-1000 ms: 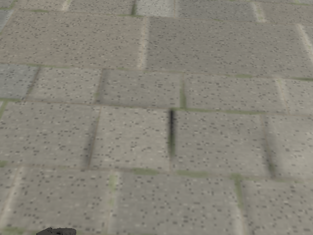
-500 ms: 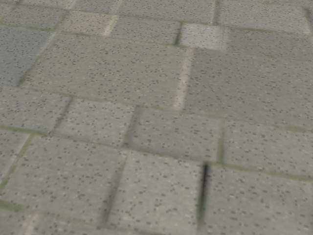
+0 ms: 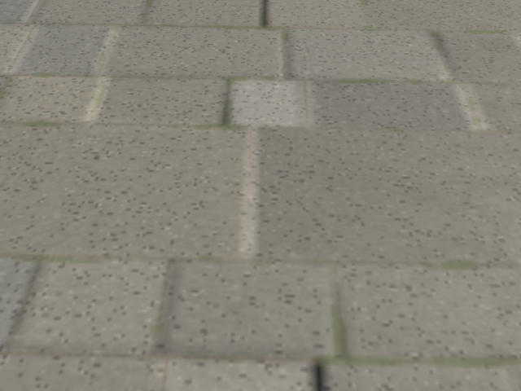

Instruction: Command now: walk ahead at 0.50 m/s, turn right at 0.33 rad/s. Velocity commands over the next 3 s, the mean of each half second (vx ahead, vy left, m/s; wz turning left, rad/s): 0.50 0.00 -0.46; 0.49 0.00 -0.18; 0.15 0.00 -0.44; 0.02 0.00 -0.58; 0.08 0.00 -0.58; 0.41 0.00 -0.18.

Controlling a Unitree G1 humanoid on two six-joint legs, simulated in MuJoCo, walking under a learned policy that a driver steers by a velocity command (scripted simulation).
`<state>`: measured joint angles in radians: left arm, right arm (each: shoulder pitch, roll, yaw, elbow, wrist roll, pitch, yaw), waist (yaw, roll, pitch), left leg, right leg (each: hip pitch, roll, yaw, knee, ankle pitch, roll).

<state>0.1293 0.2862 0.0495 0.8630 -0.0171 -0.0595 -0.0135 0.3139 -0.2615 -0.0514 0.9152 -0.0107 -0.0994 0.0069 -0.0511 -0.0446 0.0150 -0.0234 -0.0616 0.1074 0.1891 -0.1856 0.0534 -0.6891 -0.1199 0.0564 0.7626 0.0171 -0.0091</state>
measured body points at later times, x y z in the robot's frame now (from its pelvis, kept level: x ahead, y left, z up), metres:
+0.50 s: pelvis +0.29 -0.08 +0.00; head +0.32 -0.11 +0.45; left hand +0.41 +0.18 -0.11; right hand +0.41 -0.38 -0.10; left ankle +0.49 +0.07 -0.68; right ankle +0.25 -0.14 -0.75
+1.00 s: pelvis +0.58 -0.11 +0.00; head +0.61 -0.11 +0.45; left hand +0.82 +0.08 -0.10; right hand +0.52 -0.38 -0.12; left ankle +0.58 -0.01 -0.75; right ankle +0.64 -0.31 -0.69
